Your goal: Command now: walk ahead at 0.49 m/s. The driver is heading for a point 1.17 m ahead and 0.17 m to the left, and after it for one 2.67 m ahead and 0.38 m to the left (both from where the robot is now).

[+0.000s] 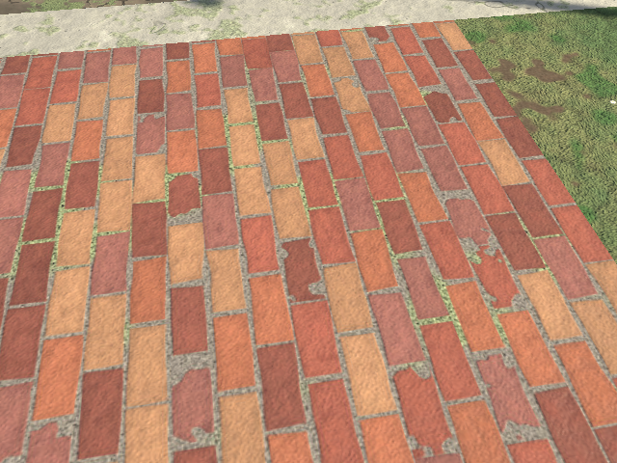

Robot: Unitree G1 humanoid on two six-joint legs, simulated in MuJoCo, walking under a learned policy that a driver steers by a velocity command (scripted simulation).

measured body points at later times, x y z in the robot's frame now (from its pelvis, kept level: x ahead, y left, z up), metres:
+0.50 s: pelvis +0.27 -0.08 +0.00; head +0.29 -0.10 +0.45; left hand +0.33 +0.18 -0.12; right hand +0.36 -0.35 -0.14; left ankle +0.28 +0.08 -0.66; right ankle +0.29 -0.16 -0.74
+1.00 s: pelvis +0.55 -0.01 -0.01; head +0.57 +0.00 +0.44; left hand +0.58 +0.25 -0.15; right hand +0.67 -0.27 -0.13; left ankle +0.61 +0.07 -0.74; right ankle +0.45 -0.16 -0.65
